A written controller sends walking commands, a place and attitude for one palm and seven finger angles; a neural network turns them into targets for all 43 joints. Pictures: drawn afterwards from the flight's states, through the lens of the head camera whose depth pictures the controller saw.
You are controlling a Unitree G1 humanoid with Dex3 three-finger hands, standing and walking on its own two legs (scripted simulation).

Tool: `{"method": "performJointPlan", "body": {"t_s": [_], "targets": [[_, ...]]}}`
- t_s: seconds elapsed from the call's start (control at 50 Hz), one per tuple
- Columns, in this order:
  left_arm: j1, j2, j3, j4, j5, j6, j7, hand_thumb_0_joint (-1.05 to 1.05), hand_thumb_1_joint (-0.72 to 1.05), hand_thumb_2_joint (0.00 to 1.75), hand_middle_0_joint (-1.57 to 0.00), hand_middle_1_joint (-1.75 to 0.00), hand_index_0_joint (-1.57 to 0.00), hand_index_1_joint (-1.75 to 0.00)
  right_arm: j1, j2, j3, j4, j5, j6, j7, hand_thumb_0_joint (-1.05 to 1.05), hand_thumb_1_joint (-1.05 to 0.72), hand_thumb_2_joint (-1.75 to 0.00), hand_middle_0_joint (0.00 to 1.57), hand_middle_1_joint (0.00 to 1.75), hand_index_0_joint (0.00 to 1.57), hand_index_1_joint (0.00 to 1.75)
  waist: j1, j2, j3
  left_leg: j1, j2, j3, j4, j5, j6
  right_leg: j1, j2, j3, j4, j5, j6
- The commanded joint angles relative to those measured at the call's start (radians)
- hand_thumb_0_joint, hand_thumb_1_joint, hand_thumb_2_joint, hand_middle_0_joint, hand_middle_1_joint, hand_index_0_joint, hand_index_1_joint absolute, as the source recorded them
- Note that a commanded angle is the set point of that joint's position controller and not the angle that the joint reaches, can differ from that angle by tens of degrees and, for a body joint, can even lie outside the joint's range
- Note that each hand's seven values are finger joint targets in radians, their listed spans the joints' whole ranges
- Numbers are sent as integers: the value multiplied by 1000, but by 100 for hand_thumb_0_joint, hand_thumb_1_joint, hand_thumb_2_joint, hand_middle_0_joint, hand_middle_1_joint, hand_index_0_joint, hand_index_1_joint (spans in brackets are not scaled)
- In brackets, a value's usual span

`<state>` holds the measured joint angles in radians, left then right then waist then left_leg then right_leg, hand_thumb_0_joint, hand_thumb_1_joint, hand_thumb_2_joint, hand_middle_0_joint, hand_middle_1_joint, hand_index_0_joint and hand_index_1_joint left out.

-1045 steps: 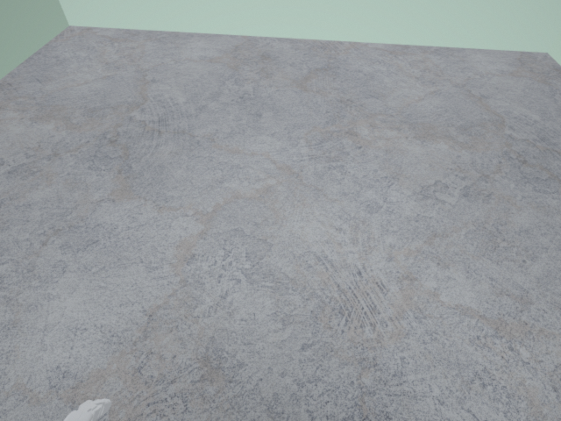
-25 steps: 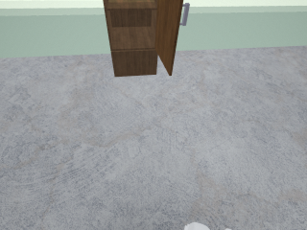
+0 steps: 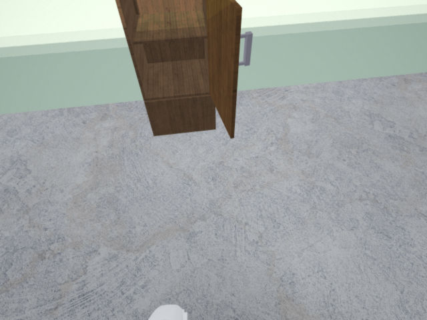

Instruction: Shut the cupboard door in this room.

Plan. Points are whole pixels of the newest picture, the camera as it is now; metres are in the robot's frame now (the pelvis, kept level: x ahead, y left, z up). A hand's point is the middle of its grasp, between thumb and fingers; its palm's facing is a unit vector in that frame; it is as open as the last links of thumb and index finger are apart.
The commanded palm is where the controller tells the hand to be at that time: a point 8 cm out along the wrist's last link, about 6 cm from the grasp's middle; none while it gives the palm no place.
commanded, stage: turn or walk to find it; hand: left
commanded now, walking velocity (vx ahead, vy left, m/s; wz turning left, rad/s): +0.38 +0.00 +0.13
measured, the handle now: (242, 50) +1.02 -0.08 -0.03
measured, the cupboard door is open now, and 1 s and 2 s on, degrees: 99 99 99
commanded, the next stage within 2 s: stand and wait in 0.26 s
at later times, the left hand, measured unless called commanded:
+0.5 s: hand (114, 298) +0.19 +0.24 -0.18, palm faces +0.11 -0.98 -0.15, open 7.4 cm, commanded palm none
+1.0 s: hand (137, 249) +0.30 +0.21 -0.17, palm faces +0.10 -0.97 -0.23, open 7.2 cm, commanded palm none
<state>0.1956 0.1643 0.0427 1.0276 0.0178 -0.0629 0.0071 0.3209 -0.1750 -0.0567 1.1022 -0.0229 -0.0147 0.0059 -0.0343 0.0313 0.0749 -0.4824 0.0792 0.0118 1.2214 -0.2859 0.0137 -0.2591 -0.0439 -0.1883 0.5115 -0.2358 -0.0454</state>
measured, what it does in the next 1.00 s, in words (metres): walks ahead: left foot, then right foot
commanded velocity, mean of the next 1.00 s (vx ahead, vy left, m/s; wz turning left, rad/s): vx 0.09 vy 0.00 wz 0.02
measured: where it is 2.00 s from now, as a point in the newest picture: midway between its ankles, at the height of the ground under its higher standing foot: (210, 310)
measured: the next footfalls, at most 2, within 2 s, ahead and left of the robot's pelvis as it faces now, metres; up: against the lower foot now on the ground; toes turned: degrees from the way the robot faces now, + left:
left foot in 0.28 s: +0.26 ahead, +0.15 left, +0.00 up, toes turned +11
right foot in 0.72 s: +0.34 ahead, -0.07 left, +0.00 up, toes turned -5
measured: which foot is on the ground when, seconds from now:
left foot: up 0.00-0.26, down 0.28-1.00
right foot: down 0.00-0.30, up 0.32-0.70, down 0.72-1.00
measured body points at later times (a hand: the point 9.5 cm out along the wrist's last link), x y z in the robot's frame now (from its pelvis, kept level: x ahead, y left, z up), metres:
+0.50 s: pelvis +0.20 +0.07 +0.01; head +0.21 +0.09 +0.45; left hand +0.19 +0.29 -0.16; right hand +0.30 -0.16 -0.13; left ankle +0.22 +0.14 -0.74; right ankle +0.21 -0.08 -0.66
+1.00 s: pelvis +0.28 +0.02 +0.01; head +0.28 +0.02 +0.46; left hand +0.30 +0.26 -0.15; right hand +0.24 -0.17 -0.16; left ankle +0.22 +0.15 -0.74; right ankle +0.30 -0.07 -0.74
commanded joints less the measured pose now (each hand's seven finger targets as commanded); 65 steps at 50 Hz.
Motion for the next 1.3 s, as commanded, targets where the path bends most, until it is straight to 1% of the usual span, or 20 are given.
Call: {"method": "performJointPlan", "body": {"t_s": [0.0, 0.16, 0.2, 0.24, 0.26, 0.28, 0.32, 0.36, 0.42, 0.56, 0.64, 0.68, 0.7, 0.72, 0.74, 0.8, 0.88, 0.98, 1.1, 1.28], "targets": [[105, 108, 24, 5, 7, -28, 3, 0, 90, 90, -20, -30, -20, -30, 14, -16, -9, -62, -6, -3, 14, 0, -90, -90, 20, 30, 20, 30, 19, -139, -18, -69, 62, 12, -135, 60, -31, 11, -257, 177, -328, 47, -66], [222, 136, 21, 73, 4, -24, 2, 0, 90, 90, -20, -30, -20, -30, -214, -13, 2, -140, 0, -28, 34, 0, -90, -90, 20, 30, 20, 30, 77, -145, 42, -14, 29, 104, -530, 84, -12, 147, -274, 128, -299, 144, -79], [211, 147, 25, 75, 7, -18, 4, 0, 90, 90, -20, -30, -20, -30, -178, -33, -2, -136, -1, -37, 31, 0, -90, -90, 20, 30, 20, 30, 45, -113, 29, 89, 14, 121, -606, 52, 1, 151, -282, 114, -228, 190, -71], [192, 140, 24, 71, -1, -13, 2, 0, 90, 90, -20, -30, -20, -30, 23, -98, -18, -75, -9, -50, 17, 0, -90, -90, 20, 30, 20, 30, -54, -12, -81, 442, -12, 120, -732, 78, 24, 35, -199, 23, 92, 313, -24], [236, 84, 17, 56, -10, -11, -5, 0, 90, 90, -20, -30, -20, -30, 162, -212, -45, -39, -21, -59, 3, 0, -90, -90, 20, 30, 20, 30, -91, 224, -210, 676, 219, -190, -809, 131, 96, -159, -73, -33, 406, 60, 38], [203, 71, 2, 20, -11, -14, -6, 0, 90, 90, -20, -30, -20, -30, 217, -277, -54, -26, -7, -48, -9, 0, -90, -90, 20, 30, 20, 30, -91, 314, -228, 733, 369, -396, -887, 295, 181, -327, -15, 36, 625, -359, 53], [120, 66, 3, 25, -10, -3, 3, 0, 90, 90, -20, -30, -20, -30, 88, -212, -36, -46, 4, -46, -24, 0, -90, -90, 20, 30, 20, 30, -53, 150, -127, 549, 370, -294, -913, 389, 194, -379, -82, 138, 751, -280, 50], [132, 43, 3, 54, -1, 10, -3, 0, 90, 90, -20, -30, -20, -30, -13, -116, -4, -63, 3, -59, -26, 0, -90, -90, 20, 30, 20, 30, 9, 69, -42, 373, 282, -120, -937, 504, 149, -295, -115, 152, 685, -188, 68], [211, 7, -3, 79, -1, 40, 4, 0, 90, 90, -20, -30, -20, -30, -58, -88, 8, -62, 10, -68, -29, 0, -90, -90, 20, 30, 20, 30, 62, 73, -80, 305, 216, 16, -948, 631, 125, -189, -102, 138, 604, -96, 90], [104, 5, -10, 31, 1, 65, 15, 0, 90, 90, -20, -30, -20, -30, -50, -80, 0, -48, 3, -47, -33, 0, -90, -90, 20, 30, 20, 30, 55, 115, -47, 322, 182, 60, -916, 665, 123, -112, -66, 108, 289, -21, 104], [96, 33, -14, 35, -1, 56, 18, 0, 90, 90, -20, -30, -20, -30, -35, -81, -2, -20, 3, -26, -37, 0, -90, -90, 20, 30, 20, 30, 62, 93, -27, 310, 174, 28, -844, 505, 94, 22, -53, 92, 47, 36, 96], [153, 88, -12, 61, 2, 39, 23, 0, 90, 90, -20, -30, -20, -30, -17, -41, 4, -10, 10, -23, -34, 0, -90, -90, 20, 30, 20, 30, 78, -49, -35, 236, 93, 56, -746, 260, 14, 157, -114, 169, -112, 299, 82], [144, 121, -14, 65, 1, 32, 25, 0, 90, 90, -20, -30, -20, -30, 6, -9, 14, -12, 15, -19, -30, 0, -90, -90, 20, 30, 20, 30, 53, -139, -23, 182, 37, 82, -739, 38, -19, 172, -216, 262, -122, 441, 38], [111, 147, -10, 58, -7, 27, 23, 0, 90, 90, -20, -30, -20, -30, 46, 8, 19, 1, 14, -3, -29, 0, -90, -90, 20, 30, 20, 30, 32, -244, -33, 200, -8, 91, -719, -103, -43, 134, -283, 315, -170, 417, -35], [95, 157, -1, 52, -12, 20, 23, 0, 90, 90, -20, -30, -20, -30, 57, -3, 20, 10, 11, 9, -30, 0, -90, -90, 20, 30, 20, 30, 33, -332, -59, 262, -8, 85, -670, -177, -46, 74, -290, 342, -237, 346, -73], [36, 109, -8, 54, -17, 24, 28, 0, 90, 90, -20, -30, -20, -30, 94, 7, 27, 47, 9, 5, -32, 0, -90, -90, 20, 30, 20, 30, 6, -165, -63, 323, 16, 47, -770, 10, -38, 56, -218, 257, -179, 316, -59], [54, 74, -18, 67, -21, 35, 29, 0, 90, 90, -20, -30, -20, -30, 69, -1, 33, 64, 10, -12, -34, 0, -90, -90, 20, 30, 20, 30, 38, 0, -53, 326, 59, 29, -890, 203, -23, 106, -109, 166, -129, 237, 22], [103, 66, -24, 90, -19, 36, 34, 0, 90, 90, -20, -30, -20, -30, 76, 2, 33, 71, 12, -9, -43, 0, -90, -90, 20, 30, 20, 30, 41, -9, -49, 342, 62, 38, -896, 207, -20, 139, -112, 167, -143, 309, 22], [124, 58, -31, 101, -17, 39, 35, 0, 90, 90, -20, -30, -20, -30, 78, 6, 36, 69, 12, 3, -44, 0, -90, -90, 20, 30, 20, 30, 33, -34, 24, 331, 52, 39, -922, 98, -18, 84, -107, 185, -200, 163, 23], [170, 41, -33, 113, -13, 34, 37, 0, 90, 90, -20, -30, -20, -30, 73, -1, 36, 58, 14, -1, -46, 0, -90, -90, 20, 30, 20, 30, 30, -31, 5, 355, 50, 39, -917, 93, -11, 73, -101, 190, -213, 139, 23]]}}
